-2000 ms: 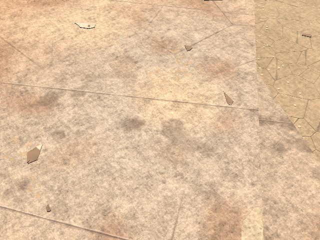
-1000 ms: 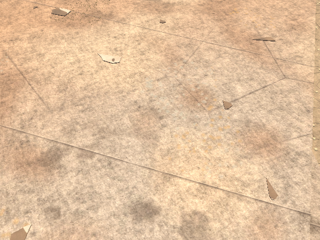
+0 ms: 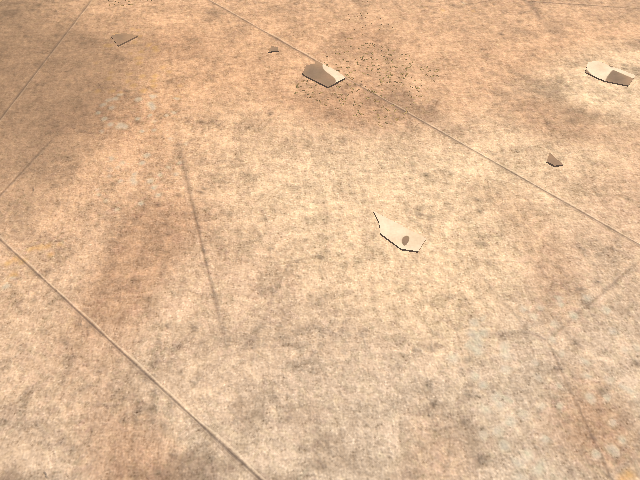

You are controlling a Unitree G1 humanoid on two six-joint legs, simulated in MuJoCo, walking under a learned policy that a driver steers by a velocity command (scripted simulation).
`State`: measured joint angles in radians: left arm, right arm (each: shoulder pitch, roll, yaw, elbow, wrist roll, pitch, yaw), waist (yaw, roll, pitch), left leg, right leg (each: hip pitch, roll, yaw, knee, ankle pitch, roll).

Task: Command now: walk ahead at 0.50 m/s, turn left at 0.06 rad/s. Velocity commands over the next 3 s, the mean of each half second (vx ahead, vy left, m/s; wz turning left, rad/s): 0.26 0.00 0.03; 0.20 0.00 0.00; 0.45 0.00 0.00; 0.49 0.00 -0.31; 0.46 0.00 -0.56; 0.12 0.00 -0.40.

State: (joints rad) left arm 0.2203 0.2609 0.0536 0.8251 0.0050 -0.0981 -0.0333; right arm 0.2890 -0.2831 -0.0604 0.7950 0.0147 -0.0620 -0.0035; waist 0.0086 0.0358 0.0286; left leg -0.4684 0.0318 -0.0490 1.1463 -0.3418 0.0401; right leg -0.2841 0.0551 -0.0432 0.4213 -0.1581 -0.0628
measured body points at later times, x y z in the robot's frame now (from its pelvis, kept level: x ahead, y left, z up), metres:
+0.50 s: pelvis +0.21 +0.04 -0.01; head +0.24 +0.05 +0.44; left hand +0.29 +0.31 -0.15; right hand +0.36 -0.21 -0.12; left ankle +0.30 +0.13 -0.74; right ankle +0.17 -0.11 -0.70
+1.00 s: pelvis +0.33 +0.04 +0.00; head +0.34 +0.05 +0.45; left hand +0.39 +0.31 -0.14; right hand +0.37 -0.24 -0.13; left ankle +0.31 +0.13 -0.74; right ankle +0.25 -0.10 -0.67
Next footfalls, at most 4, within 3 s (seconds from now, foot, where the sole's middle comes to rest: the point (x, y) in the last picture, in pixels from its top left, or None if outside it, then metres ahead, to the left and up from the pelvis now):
0.30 left None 0.35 0.13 -0.78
0.58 right None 0.27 -0.11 -0.78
1.34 right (401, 390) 0.68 -0.12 -0.78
1.88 left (304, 278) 0.99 0.10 -0.78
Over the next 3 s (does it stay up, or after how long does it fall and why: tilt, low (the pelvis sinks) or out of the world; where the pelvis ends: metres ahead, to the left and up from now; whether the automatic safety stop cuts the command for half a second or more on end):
stays up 1.24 -0.17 -0.01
